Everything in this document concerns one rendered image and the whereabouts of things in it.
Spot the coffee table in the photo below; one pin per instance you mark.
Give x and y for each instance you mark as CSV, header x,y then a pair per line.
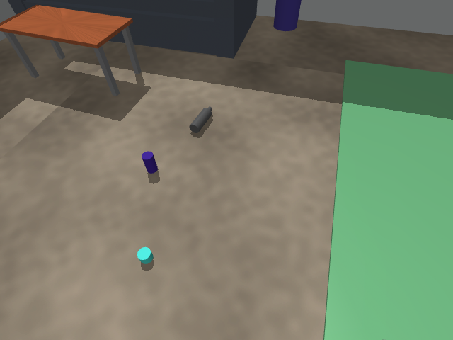
x,y
73,27

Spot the sofa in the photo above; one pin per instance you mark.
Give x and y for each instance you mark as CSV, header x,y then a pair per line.
x,y
214,27

